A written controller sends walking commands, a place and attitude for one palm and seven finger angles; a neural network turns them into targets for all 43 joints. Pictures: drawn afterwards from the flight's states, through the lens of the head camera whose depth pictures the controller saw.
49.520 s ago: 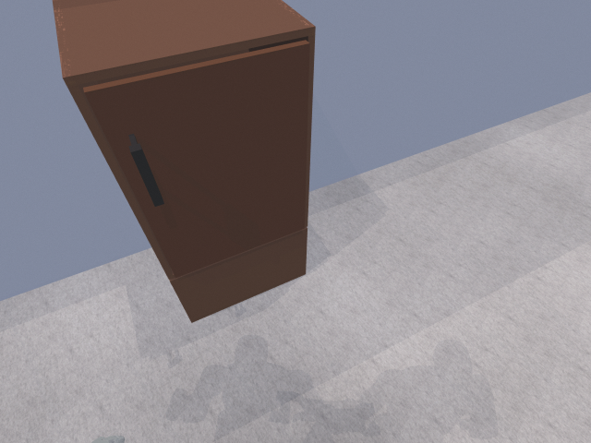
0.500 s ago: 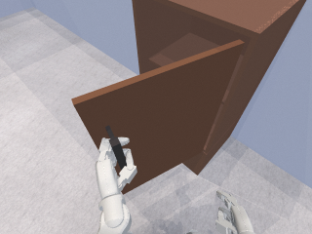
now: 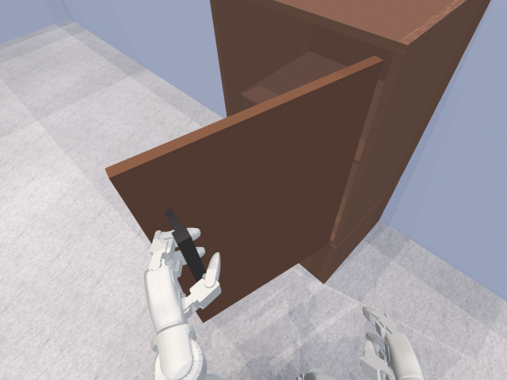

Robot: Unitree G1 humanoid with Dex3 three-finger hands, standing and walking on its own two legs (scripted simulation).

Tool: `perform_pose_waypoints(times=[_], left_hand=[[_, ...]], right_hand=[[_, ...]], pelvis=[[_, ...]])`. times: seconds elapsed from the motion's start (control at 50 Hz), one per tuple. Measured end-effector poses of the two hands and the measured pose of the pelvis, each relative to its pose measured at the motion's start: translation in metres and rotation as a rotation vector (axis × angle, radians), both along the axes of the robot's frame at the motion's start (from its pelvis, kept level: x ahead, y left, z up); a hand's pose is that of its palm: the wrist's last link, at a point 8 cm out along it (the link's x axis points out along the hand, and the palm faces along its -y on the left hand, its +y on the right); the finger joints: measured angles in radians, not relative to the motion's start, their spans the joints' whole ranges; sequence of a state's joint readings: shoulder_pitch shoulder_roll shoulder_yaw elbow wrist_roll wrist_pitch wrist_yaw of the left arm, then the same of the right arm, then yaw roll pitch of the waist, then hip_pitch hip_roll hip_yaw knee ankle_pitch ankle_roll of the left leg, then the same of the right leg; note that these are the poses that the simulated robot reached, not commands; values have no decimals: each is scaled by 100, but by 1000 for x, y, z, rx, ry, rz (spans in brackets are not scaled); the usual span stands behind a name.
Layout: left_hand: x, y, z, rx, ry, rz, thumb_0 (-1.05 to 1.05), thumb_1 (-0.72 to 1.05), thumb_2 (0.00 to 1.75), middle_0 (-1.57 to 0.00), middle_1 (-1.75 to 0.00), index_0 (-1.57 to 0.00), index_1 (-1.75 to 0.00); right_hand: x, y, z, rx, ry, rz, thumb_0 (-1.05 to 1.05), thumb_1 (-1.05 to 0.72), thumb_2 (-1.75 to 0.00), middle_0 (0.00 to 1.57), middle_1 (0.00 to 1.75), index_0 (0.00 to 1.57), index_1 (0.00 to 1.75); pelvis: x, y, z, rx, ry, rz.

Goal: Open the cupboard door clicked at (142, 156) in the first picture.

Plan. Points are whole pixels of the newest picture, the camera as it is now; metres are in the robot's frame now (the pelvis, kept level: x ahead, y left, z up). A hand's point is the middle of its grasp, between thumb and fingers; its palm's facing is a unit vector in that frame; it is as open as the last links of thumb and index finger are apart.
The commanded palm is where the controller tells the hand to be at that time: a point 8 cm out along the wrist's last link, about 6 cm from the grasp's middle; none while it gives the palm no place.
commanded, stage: open thumb and fingers to let go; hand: left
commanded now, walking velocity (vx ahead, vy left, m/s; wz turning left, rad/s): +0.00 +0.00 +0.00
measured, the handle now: (187, 248) +0.31 +0.12 +0.05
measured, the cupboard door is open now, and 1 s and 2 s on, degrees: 77 78 78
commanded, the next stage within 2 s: slide the hand sideways off the handle in 0.56 s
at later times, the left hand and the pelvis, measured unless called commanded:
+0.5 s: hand (200, 279) +0.26 +0.09 +0.05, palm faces +0.30 -0.95 -0.02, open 14.8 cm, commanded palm +0.21 +0.13 +0.05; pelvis -0.01 +0.03 +0.00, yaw -1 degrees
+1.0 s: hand (198, 306) +0.22 +0.09 +0.05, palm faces -0.11 -0.99 +0.04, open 16.4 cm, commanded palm +0.20 +0.14 +0.05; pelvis -0.01 +0.05 -0.02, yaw -2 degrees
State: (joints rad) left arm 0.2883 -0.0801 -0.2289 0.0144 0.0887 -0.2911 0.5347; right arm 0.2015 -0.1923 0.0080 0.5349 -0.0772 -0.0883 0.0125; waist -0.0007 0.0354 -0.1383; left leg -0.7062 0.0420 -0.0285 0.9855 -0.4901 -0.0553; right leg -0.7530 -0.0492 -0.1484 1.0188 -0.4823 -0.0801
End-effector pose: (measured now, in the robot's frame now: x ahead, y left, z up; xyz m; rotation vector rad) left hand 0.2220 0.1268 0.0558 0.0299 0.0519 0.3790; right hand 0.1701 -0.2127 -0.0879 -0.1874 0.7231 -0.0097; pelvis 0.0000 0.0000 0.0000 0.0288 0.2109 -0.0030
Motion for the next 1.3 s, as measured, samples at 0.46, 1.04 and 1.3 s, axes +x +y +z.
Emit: perform_pose_waypoints(times=[0.46,1.04,1.3], left_hand=[[0,10,-2,-14,-23,-63,-1,-47,31,-26,-90,-28,-91],[-18,19,-4,-59,-40,-478,-1,-51,30,-13,-30,-14,-32],[-34,42,-3,-44,-12,-447,-1,-50,30,-15,-30,-16,-31]], right_hand=[[-19,20,0,-15,11,-25,1,-90,-90,20,30,20,30],[-23,41,1,-13,-37,-44,1,-90,-90,20,30,20,30],[-15,48,3,3,-53,-35,1,-90,-90,20,30,20,30]], pelvis=[[-10,24,-3,-18,-4,-14],[-12,52,-17,-28,10,-32],[-7,52,-18,-34,17,-33]])
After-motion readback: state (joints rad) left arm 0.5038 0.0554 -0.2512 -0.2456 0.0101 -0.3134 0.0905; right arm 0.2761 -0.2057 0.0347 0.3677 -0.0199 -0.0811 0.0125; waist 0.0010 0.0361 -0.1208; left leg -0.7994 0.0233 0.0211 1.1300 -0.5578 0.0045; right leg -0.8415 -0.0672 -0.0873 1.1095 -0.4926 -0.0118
